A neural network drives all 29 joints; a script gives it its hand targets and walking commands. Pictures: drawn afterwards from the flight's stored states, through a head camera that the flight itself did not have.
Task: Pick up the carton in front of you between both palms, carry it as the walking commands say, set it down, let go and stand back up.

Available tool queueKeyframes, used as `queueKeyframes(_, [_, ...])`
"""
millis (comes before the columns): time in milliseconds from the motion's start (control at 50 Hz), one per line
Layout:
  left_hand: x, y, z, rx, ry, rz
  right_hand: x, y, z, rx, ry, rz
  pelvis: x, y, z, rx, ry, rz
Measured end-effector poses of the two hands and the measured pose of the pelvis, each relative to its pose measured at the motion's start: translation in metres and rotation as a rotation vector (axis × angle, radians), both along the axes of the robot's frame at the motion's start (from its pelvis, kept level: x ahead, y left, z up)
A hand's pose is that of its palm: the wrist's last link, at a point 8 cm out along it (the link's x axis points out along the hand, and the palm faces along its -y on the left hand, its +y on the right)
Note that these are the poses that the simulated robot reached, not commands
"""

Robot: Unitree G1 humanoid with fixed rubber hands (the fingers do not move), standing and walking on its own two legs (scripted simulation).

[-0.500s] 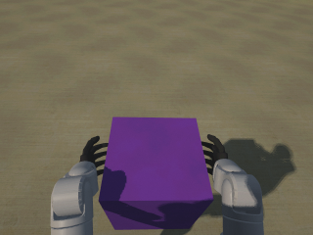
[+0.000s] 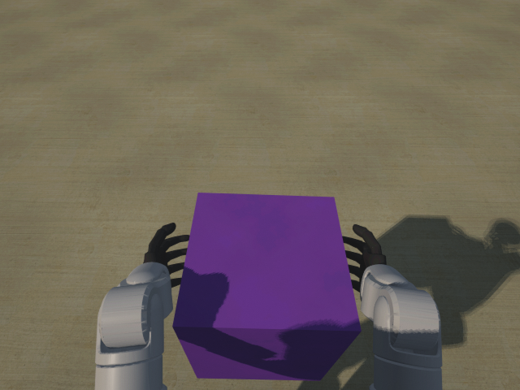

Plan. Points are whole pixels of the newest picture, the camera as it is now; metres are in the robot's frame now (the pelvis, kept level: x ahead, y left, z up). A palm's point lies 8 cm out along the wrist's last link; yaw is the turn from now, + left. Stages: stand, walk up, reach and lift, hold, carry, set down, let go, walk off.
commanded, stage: carry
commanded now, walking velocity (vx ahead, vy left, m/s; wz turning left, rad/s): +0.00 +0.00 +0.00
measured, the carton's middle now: (262, 291) +0.29 +0.00 -0.01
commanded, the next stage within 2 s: none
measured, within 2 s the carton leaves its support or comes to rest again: neither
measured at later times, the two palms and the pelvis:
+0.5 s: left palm (145, 233) +0.34 +0.17 +0.09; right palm (342, 225) +0.35 -0.13 +0.09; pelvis +0.08 +0.02 +0.00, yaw +1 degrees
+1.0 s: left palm (140, 263) +0.30 +0.17 +0.08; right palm (346, 256) +0.30 -0.13 +0.08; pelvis +0.04 +0.02 -0.01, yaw +1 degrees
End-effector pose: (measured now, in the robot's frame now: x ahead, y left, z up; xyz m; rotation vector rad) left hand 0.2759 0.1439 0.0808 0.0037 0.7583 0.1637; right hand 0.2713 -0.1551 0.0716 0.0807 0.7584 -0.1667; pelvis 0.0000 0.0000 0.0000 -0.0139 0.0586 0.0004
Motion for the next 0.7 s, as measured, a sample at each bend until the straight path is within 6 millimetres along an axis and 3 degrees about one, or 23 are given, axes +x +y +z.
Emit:
queueKeyframes(140, [0.036,0.004,0.0,-0.013,-0.011,-0.002,0.037,0.003,0.006,-0.017,-0.011,0.003,0.039,0.002,0.002,-0.004,0.009,-0.001])
queueKeyframes(300, [0.062,0.016,0.01,-0.038,-0.068,0.017,0.068,0.016,0.022,-0.037,-0.067,0.018,0.066,0.009,0.0,-0.001,0.023,0.006])
queueKeyframes(480, [0.065,0.028,0.008,-0.033,-0.043,0.031,0.075,0.028,0.019,-0.038,-0.042,0.036,0.076,0.017,0.0,-0.001,0.012,0.013])
queueKeyframes(700, [0.056,0.033,0.003,-0.033,-0.044,0.034,0.066,0.033,0.014,-0.037,-0.043,0.037,0.066,0.022,-0.005,-0.003,0.005,0.021])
